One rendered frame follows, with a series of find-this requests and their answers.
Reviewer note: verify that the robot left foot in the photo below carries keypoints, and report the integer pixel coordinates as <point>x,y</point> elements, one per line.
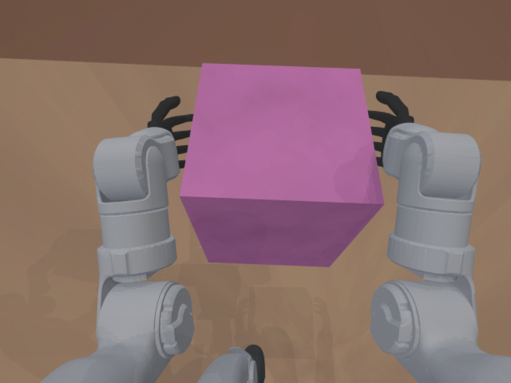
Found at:
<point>257,356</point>

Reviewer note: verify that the carton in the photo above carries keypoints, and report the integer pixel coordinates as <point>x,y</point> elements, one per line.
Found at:
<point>281,167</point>

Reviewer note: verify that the left robot upper arm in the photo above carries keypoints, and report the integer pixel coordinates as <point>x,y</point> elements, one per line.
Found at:
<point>141,326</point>

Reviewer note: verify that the right robot forearm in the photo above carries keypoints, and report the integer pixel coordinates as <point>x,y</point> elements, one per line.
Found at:
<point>437,175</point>

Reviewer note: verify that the right robot upper arm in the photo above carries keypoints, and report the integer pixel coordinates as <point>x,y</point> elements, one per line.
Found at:
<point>431,329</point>

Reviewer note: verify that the left robot forearm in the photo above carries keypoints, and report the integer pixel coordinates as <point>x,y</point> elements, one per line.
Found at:
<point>131,175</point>

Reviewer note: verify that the robot right hand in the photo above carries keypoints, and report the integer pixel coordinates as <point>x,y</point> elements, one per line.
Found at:
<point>402,116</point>

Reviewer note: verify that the robot left hand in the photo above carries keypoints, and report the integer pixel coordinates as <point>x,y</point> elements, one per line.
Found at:
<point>158,121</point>

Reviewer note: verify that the robot left shin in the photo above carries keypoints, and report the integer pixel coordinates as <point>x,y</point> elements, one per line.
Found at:
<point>242,351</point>

